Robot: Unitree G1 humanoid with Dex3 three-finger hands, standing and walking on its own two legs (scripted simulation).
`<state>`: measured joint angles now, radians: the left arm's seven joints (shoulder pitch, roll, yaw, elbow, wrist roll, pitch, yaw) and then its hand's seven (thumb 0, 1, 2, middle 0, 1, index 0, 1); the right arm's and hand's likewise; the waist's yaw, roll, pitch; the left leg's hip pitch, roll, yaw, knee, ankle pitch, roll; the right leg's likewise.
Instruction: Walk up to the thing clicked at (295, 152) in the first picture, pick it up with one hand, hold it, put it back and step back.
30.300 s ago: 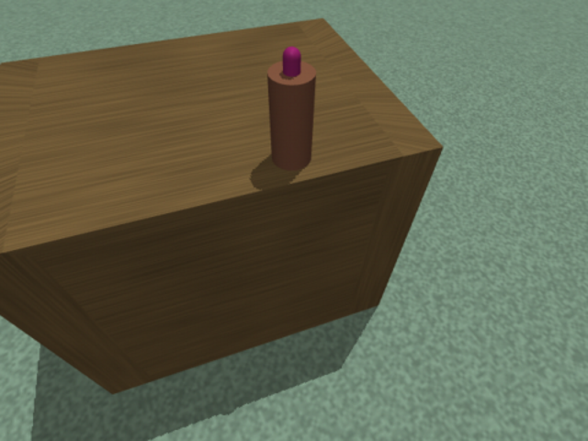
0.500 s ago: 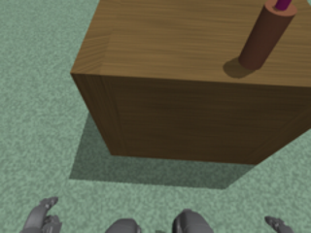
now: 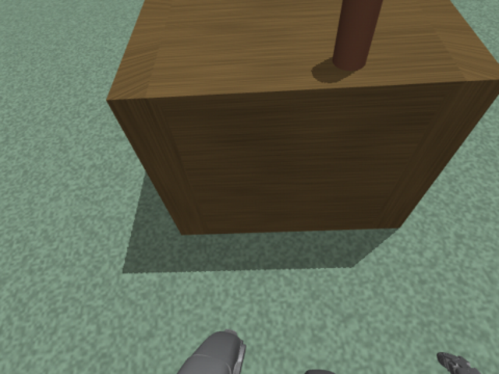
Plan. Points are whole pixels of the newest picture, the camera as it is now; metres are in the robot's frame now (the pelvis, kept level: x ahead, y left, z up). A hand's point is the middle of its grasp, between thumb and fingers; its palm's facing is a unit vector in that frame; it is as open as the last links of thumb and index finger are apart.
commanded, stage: step back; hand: right
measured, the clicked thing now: (359, 14) +0.81 -0.19 +0.10
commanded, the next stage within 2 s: stand in 1.72 s
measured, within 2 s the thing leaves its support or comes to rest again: neither
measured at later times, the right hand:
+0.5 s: hand out of the picture -0.03 -0.27 -0.15, palm faces -0.09 +0.91 -0.40, open 7.4 cm
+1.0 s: hand out of the picture -0.20 -0.27 -0.16, palm faces -0.13 +0.93 -0.35, open 7.4 cm
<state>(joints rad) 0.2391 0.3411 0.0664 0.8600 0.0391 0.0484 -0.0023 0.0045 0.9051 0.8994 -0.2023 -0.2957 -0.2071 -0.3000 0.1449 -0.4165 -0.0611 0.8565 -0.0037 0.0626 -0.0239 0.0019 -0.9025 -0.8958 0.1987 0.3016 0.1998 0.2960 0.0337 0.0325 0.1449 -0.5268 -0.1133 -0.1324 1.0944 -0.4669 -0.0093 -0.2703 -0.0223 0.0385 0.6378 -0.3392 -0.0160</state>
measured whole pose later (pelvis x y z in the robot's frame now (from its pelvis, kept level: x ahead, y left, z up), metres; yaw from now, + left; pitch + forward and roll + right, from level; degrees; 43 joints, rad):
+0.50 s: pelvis -0.17 -0.01 -0.01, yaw +1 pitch -2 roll +0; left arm 0.16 0.39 0.07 0.86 0.01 0.05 0.01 0.00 0.91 0.90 -0.20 -0.30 -0.20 -0.30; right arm 0.09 -0.39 -0.04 0.83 -0.04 0.05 0.00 0.00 -0.90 -0.90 0.20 0.30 0.20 0.30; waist 0.03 0.00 0.17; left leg -0.40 0.05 0.02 0.63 -0.21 0.00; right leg -0.28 0.03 0.05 0.82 -0.49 0.01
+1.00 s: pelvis -0.28 -0.02 +0.00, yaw +6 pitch -3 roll +2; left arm 0.22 0.41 0.07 0.96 0.02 0.02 -0.01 0.00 0.91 0.90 -0.20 -0.30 -0.20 -0.30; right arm 0.23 -0.35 -0.05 0.99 -0.05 0.01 0.02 0.00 -0.90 -0.90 0.20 0.30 0.20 0.30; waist 0.01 -0.02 0.07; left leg -0.20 -0.03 -0.01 0.57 -0.32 0.01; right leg -0.38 -0.03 0.04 0.82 -0.45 -0.02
